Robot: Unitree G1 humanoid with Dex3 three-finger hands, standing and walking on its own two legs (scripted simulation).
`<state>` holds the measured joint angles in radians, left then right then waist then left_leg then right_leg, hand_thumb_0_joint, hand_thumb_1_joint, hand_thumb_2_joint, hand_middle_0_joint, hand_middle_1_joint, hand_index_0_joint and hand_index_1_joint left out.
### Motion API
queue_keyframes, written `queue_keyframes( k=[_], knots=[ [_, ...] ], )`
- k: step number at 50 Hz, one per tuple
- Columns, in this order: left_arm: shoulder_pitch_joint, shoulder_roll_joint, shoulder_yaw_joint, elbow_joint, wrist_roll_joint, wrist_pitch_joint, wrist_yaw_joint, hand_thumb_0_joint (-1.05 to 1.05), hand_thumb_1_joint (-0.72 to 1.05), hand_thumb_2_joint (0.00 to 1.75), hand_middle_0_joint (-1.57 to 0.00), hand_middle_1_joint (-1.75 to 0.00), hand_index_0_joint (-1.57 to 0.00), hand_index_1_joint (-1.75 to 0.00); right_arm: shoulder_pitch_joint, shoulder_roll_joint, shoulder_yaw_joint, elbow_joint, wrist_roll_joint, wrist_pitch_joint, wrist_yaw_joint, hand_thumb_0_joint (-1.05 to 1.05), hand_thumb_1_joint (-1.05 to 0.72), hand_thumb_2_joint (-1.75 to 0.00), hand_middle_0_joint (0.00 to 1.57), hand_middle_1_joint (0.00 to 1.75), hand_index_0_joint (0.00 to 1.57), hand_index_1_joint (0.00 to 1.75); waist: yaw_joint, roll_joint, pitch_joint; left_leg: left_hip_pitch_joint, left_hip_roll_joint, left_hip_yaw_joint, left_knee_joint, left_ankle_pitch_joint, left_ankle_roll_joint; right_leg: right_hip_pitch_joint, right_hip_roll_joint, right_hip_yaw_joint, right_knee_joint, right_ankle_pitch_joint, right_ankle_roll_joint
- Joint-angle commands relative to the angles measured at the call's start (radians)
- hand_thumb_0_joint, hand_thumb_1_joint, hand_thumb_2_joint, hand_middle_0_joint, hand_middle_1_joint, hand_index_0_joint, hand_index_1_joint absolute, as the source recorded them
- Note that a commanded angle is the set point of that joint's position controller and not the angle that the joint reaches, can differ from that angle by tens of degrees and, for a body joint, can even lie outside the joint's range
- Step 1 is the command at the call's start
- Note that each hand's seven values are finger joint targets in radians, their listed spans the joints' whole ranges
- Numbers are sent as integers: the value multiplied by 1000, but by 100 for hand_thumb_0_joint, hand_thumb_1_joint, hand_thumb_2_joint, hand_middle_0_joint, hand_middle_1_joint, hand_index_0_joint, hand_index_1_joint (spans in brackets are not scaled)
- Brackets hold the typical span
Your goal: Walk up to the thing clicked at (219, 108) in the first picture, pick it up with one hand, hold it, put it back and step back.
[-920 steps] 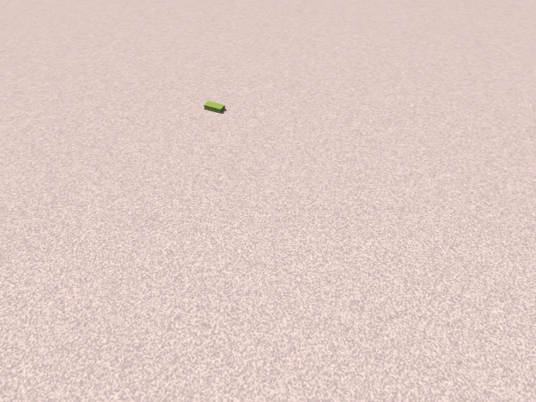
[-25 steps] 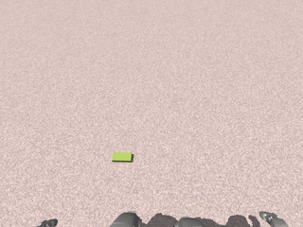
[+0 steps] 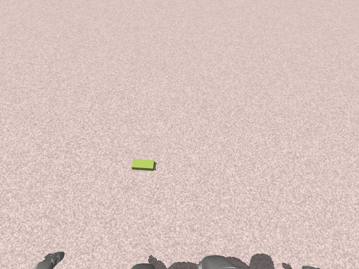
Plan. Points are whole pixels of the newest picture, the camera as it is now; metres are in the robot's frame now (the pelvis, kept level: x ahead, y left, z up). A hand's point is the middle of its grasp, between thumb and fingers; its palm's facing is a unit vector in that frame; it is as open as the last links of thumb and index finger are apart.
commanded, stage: walk up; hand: left
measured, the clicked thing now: (143, 164) +0.71 +0.22 -0.75
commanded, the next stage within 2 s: stand in 1.32 s
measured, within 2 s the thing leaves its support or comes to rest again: neither
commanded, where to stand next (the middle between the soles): +0.31 -0.01 m, yaw -2 degrees
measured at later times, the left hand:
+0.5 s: hand out of the picture -0.03 +0.28 -0.16, palm faces +0.01 -0.93 -0.37, open 7.4 cm
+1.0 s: hand out of the picture -0.07 +0.25 -0.15, palm faces +0.00 -0.95 -0.32, open 7.4 cm
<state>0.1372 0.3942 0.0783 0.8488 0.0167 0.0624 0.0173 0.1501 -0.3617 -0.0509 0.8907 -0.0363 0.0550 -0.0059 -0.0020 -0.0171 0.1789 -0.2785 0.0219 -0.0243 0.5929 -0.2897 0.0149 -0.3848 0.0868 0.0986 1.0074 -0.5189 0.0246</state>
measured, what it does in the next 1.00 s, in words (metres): walks backwards: right foot, then left foot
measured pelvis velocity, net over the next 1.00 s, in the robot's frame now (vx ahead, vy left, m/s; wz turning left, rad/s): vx -0.15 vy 0.00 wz -0.02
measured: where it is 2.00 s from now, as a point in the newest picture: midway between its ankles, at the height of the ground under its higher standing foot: outside the picture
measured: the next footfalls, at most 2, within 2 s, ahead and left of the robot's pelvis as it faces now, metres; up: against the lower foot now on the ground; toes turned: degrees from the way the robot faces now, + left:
right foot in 0.08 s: -0.02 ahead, -0.13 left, +0.00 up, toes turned +1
left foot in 0.38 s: -0.09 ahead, +0.12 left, +0.00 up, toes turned -3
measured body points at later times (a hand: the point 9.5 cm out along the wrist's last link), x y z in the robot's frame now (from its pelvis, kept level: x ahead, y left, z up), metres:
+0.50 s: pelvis -0.13 +0.01 -0.01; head -0.09 +0.03 +0.44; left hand -0.03 +0.33 -0.13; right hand -0.05 -0.30 -0.12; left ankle -0.13 +0.12 -0.73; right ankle -0.11 -0.13 -0.70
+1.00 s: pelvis -0.15 +0.00 +0.01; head -0.15 +0.01 +0.46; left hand -0.07 +0.30 -0.12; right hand -0.07 -0.30 -0.12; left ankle -0.13 +0.12 -0.73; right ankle -0.17 -0.13 -0.73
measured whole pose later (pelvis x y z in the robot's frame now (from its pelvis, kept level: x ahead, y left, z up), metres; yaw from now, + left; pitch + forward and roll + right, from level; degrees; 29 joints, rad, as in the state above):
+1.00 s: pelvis -0.15 +0.00 +0.01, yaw -1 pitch -2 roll -1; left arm 0.17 0.36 0.04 1.03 0.01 -0.02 -0.02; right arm 0.18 -0.33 -0.03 1.02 -0.03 -0.02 0.02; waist 0.01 -0.01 0.04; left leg -0.20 0.00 -0.03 0.49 -0.24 0.00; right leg -0.14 0.01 0.04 0.46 -0.27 0.01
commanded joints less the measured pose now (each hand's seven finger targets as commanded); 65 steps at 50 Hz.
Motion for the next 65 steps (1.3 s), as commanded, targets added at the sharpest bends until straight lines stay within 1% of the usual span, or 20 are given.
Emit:
queue_keyframes(
  k=[1,3,4,5,6,10,15,18,19,20,21,24,30,32,34,39,40,43,52,65],
  knots=[
    [36,137,37,-76,9,-45,7,0,90,90,-20,-30,-20,-30,0,-274,-64,-90,15,-14,-21,0,-90,-90,20,30,20,30,-13,209,-251,253,187,-167,6,605,180,49,-48,-86,-415,115,-14],
    [95,148,43,-41,21,-56,11,0,90,90,-20,-30,-20,-30,-21,-261,-54,-97,33,-2,-16,0,-90,-90,20,30,20,30,14,164,-277,161,159,-143,78,522,122,215,-58,-88,-671,375,-36],
    [80,208,57,-45,30,-64,14,0,90,90,-20,-30,-20,-30,-9,-222,-40,-105,38,-3,-13,0,-90,-90,20,30,20,30,2,67,-284,-5,100,-152,113,318,77,321,-149,67,-613,546,-60],
    [62,287,77,-58,21,-63,8,0,90,90,-20,-30,-20,-30,-33,-183,-30,-127,49,-6,-14,0,-90,-90,20,30,20,30,18,-129,-254,-155,-66,-73,260,-21,17,319,-325,252,-593,719,-181],
    [37,336,81,-81,21,-67,8,0,90,90,-20,-30,-20,-30,-62,-194,-42,-126,44,3,-32,0,-90,-90,20,30,20,30,59,-231,-233,-136,-99,-95,502,-370,2,152,-494,418,-617,862,-334],
    [-53,227,57,-113,23,-60,18,0,90,90,-20,-30,-20,-30,24,-224,-46,-89,48,-4,-32,0,-90,-90,20,30,20,30,-3,-81,-193,-150,-119,-139,641,-253,-23,136,-336,136,-521,813,-257],
    [24,219,55,-101,32,-56,17,0,90,90,-20,-30,-20,-30,11,-202,-43,-94,18,-33,-21,0,-90,-90,20,30,20,30,45,-183,-211,-97,-40,-22,135,-254,-23,260,-308,131,-500,572,-218],
    [19,206,38,-103,15,-39,2,0,90,90,-20,-30,-20,-30,99,-197,-59,-37,1,-57,-18,0,-90,-90,20,30,20,30,2,-104,-238,141,-30,-13,-253,46,5,149,-245,83,-354,454,-138],
    [61,150,23,-99,9,-36,-2,0,90,90,-20,-30,-20,-30,68,-259,-75,-39,-19,-62,-19,0,-90,-90,20,30,20,30,27,75,-222,229,139,-283,-280,14,64,-56,-150,31,-241,238,-79],
    [6,165,27,-97,-1,-35,7,0,90,90,-20,-30,-20,-30,-7,-355,-80,-72,-11,-65,-9,0,-90,-90,20,30,20,30,0,222,-199,23,359,-506,-332,-49,214,-51,-55,-35,-116,-89,-35],
    [-54,205,45,-84,14,-37,10,0,90,90,-20,-30,-20,-30,-34,-356,-86,-74,-9,-73,-8,0,-90,-90,20,30,20,30,-20,167,-137,-134,387,-537,-353,-83,263,29,-71,59,7,-96,-37],
    [30,185,41,-29,-8,-41,-11,0,90,90,-20,-30,-20,-30,-91,-261,-54,-72,-10,-91,-18,0,-90,-90,20,30,20,30,43,134,-130,-50,223,-241,-248,72,166,36,-60,46,-28,31,-46],
    [68,148,35,27,9,-81,-24,0,90,90,-20,-30,-20,-30,-30,-253,-60,-53,-5,-72,-1,0,-90,-90,20,30,20,30,17,169,-158,25,144,-156,-163,-44,117,241,-41,-95,-635,153,-50],
    [124,203,51,58,27,-102,-10,0,90,90,-20,-30,-20,-30,-17,-195,-39,-63,14,-72,2,0,-90,-90,20,30,20,30,43,59,-217,-106,88,-98,-2,51,42,444,-145,88,-691,247,-94],
    [9,282,49,24,24,-108,-13,0,90,90,-20,-30,-20,-30,-34,-178,-37,-49,20,-70,-2,0,-90,-90,20,30,20,30,20,-99,-154,-38,-5,-32,136,-238,-15,152,-393,371,-726,74,-243],
    [-44,185,10,28,7,-103,-22,0,90,90,-20,-30,-20,-30,24,-185,-41,11,13,-95,3,0,-90,-90,20,30,20,30,-25,-70,-142,170,35,-91,-166,33,18,42,-216,97,-633,262,-98],
    [-32,171,4,43,-1,-96,-27,0,90,90,-20,-30,-20,-30,0,-202,-39,10,8,-99,3,0,-90,-90,20,30,20,30,-9,-30,-139,129,74,-167,-215,-86,38,46,-165,63,-619,192,-75],
    [-19,170,9,76,2,-97,-31,0,90,90,-20,-30,-20,-30,-47,-221,-36,21,7,-100,10,0,-90,-90,20,30,20,30,15,25,-99,0,99,-203,-278,-257,51,145,-139,46,-637,74,-81],
    [-42,177,4,124,-9,-110,-14,0,90,90,-20,-30,-20,-30,-47,-190,-25,69,19,-115,-2,0,-90,-90,20,30,20,30,13,49,-219,108,77,-92,-189,313,23,298,-173,12,-618,507,-72],
    [-91,171,-5,156,-7,-101,-10,0,90,90,-20,-30,-20,-30,-94,-176,-26,102,16,-103,-4,0,-90,-90,20,30,20,30,10,23,-213,124,82,-82,-224,276,22,314,-180,12,-638,495,-65]
  ],
)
